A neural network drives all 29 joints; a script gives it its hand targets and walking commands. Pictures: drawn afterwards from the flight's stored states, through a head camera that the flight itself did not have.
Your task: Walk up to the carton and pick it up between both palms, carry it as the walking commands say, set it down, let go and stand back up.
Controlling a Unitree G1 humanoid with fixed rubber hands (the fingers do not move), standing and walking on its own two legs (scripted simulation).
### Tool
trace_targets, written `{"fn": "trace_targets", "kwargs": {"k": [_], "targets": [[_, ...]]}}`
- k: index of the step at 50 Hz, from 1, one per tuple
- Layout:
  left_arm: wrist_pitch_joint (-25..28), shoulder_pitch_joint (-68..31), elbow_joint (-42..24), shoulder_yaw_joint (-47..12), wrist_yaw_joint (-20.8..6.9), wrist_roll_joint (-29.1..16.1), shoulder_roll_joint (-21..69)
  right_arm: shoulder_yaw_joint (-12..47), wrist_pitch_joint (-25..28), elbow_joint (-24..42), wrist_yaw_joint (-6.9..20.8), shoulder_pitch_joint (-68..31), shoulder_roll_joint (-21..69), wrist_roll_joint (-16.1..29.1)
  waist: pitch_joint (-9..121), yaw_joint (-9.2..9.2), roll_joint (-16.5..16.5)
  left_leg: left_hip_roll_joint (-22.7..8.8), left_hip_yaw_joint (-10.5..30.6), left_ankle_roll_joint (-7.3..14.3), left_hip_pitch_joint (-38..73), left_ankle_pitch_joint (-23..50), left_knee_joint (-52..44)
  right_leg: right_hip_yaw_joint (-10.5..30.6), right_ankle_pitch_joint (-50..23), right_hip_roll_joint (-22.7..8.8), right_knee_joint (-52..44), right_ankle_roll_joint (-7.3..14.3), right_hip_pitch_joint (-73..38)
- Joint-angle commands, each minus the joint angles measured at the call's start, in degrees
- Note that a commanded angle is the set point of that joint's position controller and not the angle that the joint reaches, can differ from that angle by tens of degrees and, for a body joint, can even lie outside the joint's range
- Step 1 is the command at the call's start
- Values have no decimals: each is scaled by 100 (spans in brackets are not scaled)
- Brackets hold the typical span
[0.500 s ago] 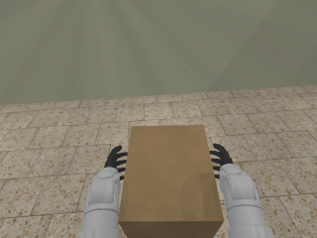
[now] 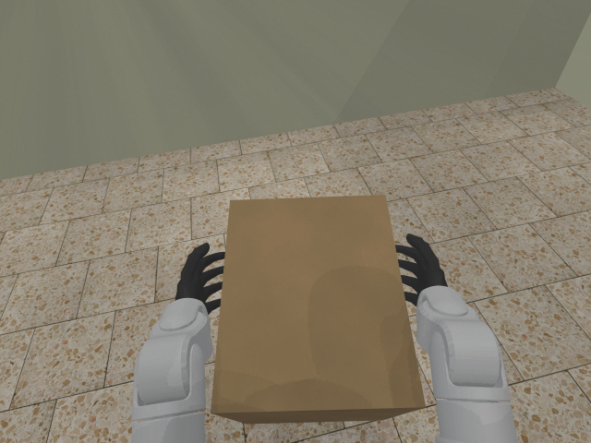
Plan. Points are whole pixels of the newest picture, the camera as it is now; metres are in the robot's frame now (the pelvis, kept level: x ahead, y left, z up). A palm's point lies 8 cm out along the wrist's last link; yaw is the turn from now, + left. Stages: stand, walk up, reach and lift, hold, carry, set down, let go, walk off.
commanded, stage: carry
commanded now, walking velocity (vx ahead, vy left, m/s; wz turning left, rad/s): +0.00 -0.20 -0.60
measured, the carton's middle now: (311, 317) +0.31 +0.02 +0.01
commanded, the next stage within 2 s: none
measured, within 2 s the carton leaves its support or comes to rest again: neither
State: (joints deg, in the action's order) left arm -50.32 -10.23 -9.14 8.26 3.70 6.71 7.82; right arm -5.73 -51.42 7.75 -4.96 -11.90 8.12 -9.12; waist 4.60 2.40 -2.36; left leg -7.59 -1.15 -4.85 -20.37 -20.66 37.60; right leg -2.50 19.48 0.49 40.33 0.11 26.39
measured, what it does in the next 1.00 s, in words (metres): steps to the right, turning right: left foot, then right foot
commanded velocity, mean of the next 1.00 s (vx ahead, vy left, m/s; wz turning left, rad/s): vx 0.00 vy -0.20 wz -0.60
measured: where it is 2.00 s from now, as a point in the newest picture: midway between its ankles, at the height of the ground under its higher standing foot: outside the picture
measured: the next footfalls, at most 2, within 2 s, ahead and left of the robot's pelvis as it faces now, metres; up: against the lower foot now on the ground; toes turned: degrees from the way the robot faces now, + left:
left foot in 0.32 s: +0.05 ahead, +0.02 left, +0.00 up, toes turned -2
right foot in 0.70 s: -0.05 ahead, -0.32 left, +0.00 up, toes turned -34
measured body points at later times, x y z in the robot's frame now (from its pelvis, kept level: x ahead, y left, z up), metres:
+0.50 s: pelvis -0.02 -0.08 +0.02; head -0.04 -0.05 +0.46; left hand +0.26 +0.00 +0.10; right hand +0.17 -0.29 +0.11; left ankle +0.01 +0.03 -0.72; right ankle -0.06 -0.22 -0.64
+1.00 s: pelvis -0.11 -0.22 +0.00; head -0.12 -0.21 +0.45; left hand +0.18 -0.23 +0.08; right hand +0.01 -0.48 +0.08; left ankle -0.06 -0.15 -0.69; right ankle -0.08 -0.30 -0.72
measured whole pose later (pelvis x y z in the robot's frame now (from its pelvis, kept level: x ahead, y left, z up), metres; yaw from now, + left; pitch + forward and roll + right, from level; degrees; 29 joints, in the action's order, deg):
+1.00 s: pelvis -0.11 -0.22 +0.00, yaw -34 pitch +5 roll -1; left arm -65.8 3.1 -31.4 2.1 7.6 1.7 7.6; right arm -1.3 -65.8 30.4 -8.9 2.8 7.6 -1.5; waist 7.2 1.1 0.6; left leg -3.9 -8.0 -3.5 -30.5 -26.6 54.0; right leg -4.2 10.7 6.7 33.9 7.4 28.4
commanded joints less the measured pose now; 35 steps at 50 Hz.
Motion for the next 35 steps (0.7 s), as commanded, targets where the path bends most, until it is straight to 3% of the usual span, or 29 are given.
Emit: {"fn": "trace_targets", "kwargs": {"k": [1, 2, 3, 4, 5, 6, 8, 13, 15, 16, 17, 18, 19, 20, 21, 22, 24, 28, 32, 33, 34, 35], "targets": [[-537, -1956, -758, -4232, -978, -1899, 5016, 3822, -357, 979, 821, -1725, 5068, 1847, 1901, -167, -121, -630, -345, 324, 57, 2788, 1041, 167, -1968, -74, -1493, 235, -1807], [-646, -1867, -935, -4157, -881, -1853, 4831, 3898, -519, 1289, 759, -1718, 5002, 1921, 2037, -141, 1662, 80, -577, -27, -1796, -668, 2205, 2028, -5045, -1449, -1325, 859, -3041], [-736, -1519, -1062, -4071, -758, -1822, 4846, 4060, -643, 1642, 743, -1764, 4982, 2086, 2172, -118, 2217, 424, -323, -32, -2190, -2240, 2999, 2427, -6687, -1688, -1059, 1457, -3106], [-834, -1279, -1450, -3997, -644, -1868, 4845, 4192, -758, 1953, 672, -1675, 5091, 2275, 2217, -116, 1566, 359, -158, 12, -2145, -2094, 3259, 2108, -6638, -1593, -924, 1552, -3001], [-921, -1232, -1758, -3980, -551, -1870, 4916, 4336, -850, 2240, 616, -1755, 5194, 2452, 2118, -153, 959, 260, -169, 41, -2049, -1731, 3193, 1788, -6049, -1434, -889, 1469, -2663], [-1016, -1166, -1972, -3971, -457, -1834, 4912, 4392, -944, 2396, 569, -1657, 5238, 2547, 2034, -179, 701, 157, -178, 68, -1925, -1355, 2844, 1589, -5329, -1213, -904, 1357, -2374], [-1151, -1037, -2291, -4000, -321, -1809, 4835, 4381, -1075, 2701, 479, -1510, 5134, 2625, 1920, -182, 717, 266, -317, 74, -1558, -915, 2194, 1464, -4486, -981, -1051, 1272, -1988], [-1490, -775, -2638, -3994, -99, -1760, 4323, 4023, -1361, 2840, 284, -940, 4570, 2461, 1928, -165, 820, 593, -410, 301, -468, -551, 690, 1936, -3224, -982, -1450, 1364, -1141], [-1607, -769, -2590, -3960, -32, -1780, 4092, 3798, -1452, 2682, 226, -711, 4391, 2334, 1891, -257, 687, 469, -410, 400, 634, 50, -637, 1754, -2670, -692, -1261, 1027, -381], [-1657, -807, -2573, -3955, -10, -1795, 4002, 3669, -1481, 2552, 198, -560, 4317, 2244, 1887, -360, 295, -146, 7, 586, 1643, 518, -1502, 1408, -1796, -388, -777, 639, 465], [-1730, -803, -2671, -4050, -23, -1824, 4041, 3545, -1475, 2494, 160, -491, 4137, 2139, 1682, -355, -1742, -2338, 2190, 1298, 1990, 1380, -2023, 509, 562, 318, 887, 160, 1672], [-1752, -1121, -2854, -4160, -50, -1902, 3951, 3531, -1478, 2541, 152, -481, 4092, 2121, 1338, -251, -1491, -3049, 2448, 1773, 1482, 2339, -1937, 290, 999, -114, 2334, -49, 1916], [-1784, -1152, -2654, -4122, -61, -1937, 3974, 3455, -1508, 2485, 128, -514, 4047, 2058, 1091, -224, -619, -2709, 2042, 1737, 907, 2029, -2007, 468, 726, -339, 2959, -103, 1623], [-1788, -1151, -2561, -4116, -71, -1953, 4061, 3427, -1505, 2468, 109, -589, 4077, 1991, 864, -213, -114, -2348, 1399, 1509, 669, 1411, -2081, 531, 362, -479, 3270, -166, 1489], [-1791, -1132, -2577, -4129, -86, -1978, 4118, 3439, -1499, 2517, 108, -606, 4143, 1976, 720, -209, -72, -2011, 798, 1250, 672, 1209, -2059, 522, 69, -534, 3254, -202, 1470], [-1793, -994, -2498, -4083, -95, -1945, 4068, 3431, -1502, 2518, 105, -555, 4108, 1964, 623, -195, -178, -1677, 204, 984, 668, 1403, -1917, 314, -47, -482, 2960, -261, 1342], [-1784, -1041, -2445, -4103, -63, -1935, 4103, 3417, -1509, 2702, 108, -710, 4012, 2009, 466, -213, -551, -1435, -319, 762, 617, 1921, -1751, -213, 69, -255, 2317, -357, 1160], [-1870, -883, -2410, -4034, 66, -1846, 3993, 3360, -1637, 2659, 118, -606, 3812, 2052, 728, -254, -1276, -1562, -691, 762, 908, 2769, -1483, -644, 325, -255, 1014, -349, 757], [-1923, -726, -2376, -3930, 58, -1819, 3979, 3446, -1682, 2610, 155, -539, 3857, 2106, 1072, -315, -1611, -1845, -907, 489, 1095, 2886, -1038, -907, 68, -117, -471, -280, 102], [-1919, -592, -2300, -3894, 41, -1829, 4008, 3497, -1681, 2606, 156, -591, 3902, 2123, 1209, -220, -1484, -1808, -1020, 314, 972, 2680, -659, -945, -317, -14, -1106, -229, -381], [-1899, -453, -2207, -3842, 22, -1828, 4019, 3548, -1668, 2574, 163, -556, 3963, 2138, 1358, -164, -985, -1599, -1118, 93, 660, 2209, -77, -709, -526, 80, -1513, -156, -1015], [-1877, -442, -2188, -3786, -14, -1795, 4037, 3605, -1657, 2535, 170, -553, 3991, 2147, 1235, -119, -16, -1299, -1245, -84, -73, 854, 724, -132, -1009, -348, -2008, 5, -1512]]}}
